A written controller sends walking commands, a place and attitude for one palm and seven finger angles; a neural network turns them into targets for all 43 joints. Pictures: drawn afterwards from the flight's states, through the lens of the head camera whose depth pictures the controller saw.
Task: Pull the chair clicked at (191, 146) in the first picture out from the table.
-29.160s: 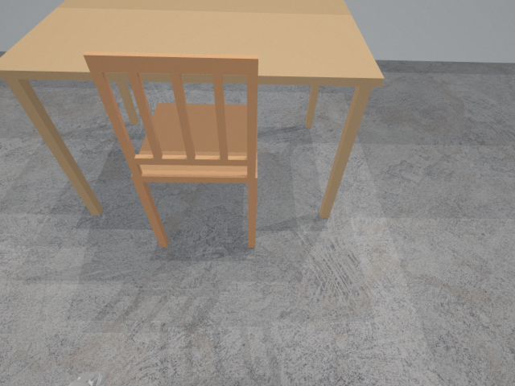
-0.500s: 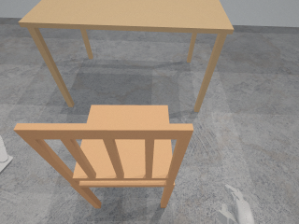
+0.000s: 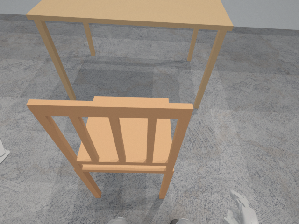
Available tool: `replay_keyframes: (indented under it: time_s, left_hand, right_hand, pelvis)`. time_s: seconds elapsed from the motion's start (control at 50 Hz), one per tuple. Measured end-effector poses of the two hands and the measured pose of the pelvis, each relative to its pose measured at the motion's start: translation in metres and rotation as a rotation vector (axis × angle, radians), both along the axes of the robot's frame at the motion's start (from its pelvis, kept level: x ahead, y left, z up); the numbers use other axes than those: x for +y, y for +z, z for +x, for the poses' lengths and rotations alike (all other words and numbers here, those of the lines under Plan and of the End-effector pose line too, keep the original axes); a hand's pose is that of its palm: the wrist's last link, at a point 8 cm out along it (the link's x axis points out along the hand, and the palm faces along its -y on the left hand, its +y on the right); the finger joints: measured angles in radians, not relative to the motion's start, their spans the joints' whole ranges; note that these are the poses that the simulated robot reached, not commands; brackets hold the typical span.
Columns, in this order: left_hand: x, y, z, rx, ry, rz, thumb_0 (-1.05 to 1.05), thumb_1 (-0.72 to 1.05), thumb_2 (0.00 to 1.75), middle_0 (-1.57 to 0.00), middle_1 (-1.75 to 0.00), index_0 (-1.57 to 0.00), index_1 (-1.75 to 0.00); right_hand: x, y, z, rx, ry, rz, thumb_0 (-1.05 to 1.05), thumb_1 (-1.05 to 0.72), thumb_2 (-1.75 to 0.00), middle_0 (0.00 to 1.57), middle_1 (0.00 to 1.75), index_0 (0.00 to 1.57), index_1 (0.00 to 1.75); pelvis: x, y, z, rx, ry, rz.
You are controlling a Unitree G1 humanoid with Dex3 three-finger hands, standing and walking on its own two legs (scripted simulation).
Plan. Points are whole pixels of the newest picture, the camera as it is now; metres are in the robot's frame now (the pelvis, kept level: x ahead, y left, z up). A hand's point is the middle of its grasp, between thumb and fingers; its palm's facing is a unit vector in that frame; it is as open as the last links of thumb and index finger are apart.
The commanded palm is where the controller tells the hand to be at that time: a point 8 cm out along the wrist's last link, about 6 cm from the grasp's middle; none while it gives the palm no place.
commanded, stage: step back with the hand held close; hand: left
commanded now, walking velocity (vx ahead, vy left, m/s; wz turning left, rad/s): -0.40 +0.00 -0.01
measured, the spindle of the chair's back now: (118, 141) +0.37 +0.12 -0.06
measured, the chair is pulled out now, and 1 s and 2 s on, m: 0.61 0.61 0.61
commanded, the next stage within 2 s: stop stepping back and stand still in 0.66 s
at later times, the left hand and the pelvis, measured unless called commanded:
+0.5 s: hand out of the picture +0.12 +0.28 +0.19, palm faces +0.57 -0.63 -0.52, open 7.4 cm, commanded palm +0.05 +0.30 +0.19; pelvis -0.04 -0.01 -0.02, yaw +9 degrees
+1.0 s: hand out of the picture +0.10 +0.20 +0.19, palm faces +0.24 -0.76 -0.61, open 7.4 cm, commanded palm +0.02 +0.26 +0.19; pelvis -0.14 -0.03 +0.00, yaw -4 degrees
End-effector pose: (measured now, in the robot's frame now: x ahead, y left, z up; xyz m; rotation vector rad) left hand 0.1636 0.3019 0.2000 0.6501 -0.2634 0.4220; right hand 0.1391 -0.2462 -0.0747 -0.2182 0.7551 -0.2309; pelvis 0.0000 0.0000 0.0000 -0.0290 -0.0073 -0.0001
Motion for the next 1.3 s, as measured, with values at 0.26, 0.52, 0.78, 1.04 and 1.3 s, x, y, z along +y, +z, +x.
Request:
replay_keyframes:
  time_s: [0.26, 0.52, 0.78, 1.04, 1.3]
  left_hand:
    - [0.006, -0.003, -0.028, -0.061, 0.002, 0.003, 0.02, 0.89, 0.9, -0.22, -0.31, -0.22, -0.31]
    - [0.004, 0.004, -0.093, -0.084, 0.099, 0.054, 0.02, 0.89, 0.9, -0.22, -0.31, -0.22, -0.31]
    - [0.001, 0.002, -0.08, -0.114, -0.104, -0.043, 0.02, 0.89, 0.9, -0.21, -0.31, -0.21, -0.31]
    - [-0.06, 0.017, -0.102, 0.028, -0.269, 0.098, 0.01, 0.88, 0.9, -0.22, -0.31, -0.22, -0.31]
    - [-0.049, -0.018, -0.113, 0.033, -0.224, -0.094, 0.02, 0.89, 0.9, -0.22, -0.31, -0.22, -0.31]
  right_hand:
    - [0.017, -0.006, 0.001, -0.015, 0.091, -0.014, 0.01, -0.9, -0.9, 0.21, 0.3, 0.2, 0.3]
    - [0.022, -0.019, 0.01, 0.008, 0.214, 0.015, 0.01, -0.9, -0.9, 0.21, 0.3, 0.2, 0.3]
    - [0.048, 0.031, -0.02, -0.144, 0.195, 0.03, 0.01, -0.9, -0.9, 0.21, 0.3, 0.2, 0.3]
    - [-0.04, -0.009, -0.183, 0.055, -0.101, 0.06, 0.01, -0.9, -0.9, 0.21, 0.3, 0.2, 0.3]
    - [-0.055, 0.014, -0.251, 0.058, -0.24, -0.038, 0.02, -0.9, -0.9, 0.2, 0.3, 0.19, 0.3]
  pelvis:
    - [0.005, -0.008, -0.021, 0.001, 0.016, 0.013]
    - [-0.012, -0.012, -0.038, 0.0, 0.149, -0.001]
    - [0.0, 0.01, -0.094, 0.006, 0.009, -0.009]
    - [-0.027, 0.003, -0.141, -0.012, -0.101, -0.017]
    - [-0.019, 0.014, -0.151, -0.034, -0.126, 0.002]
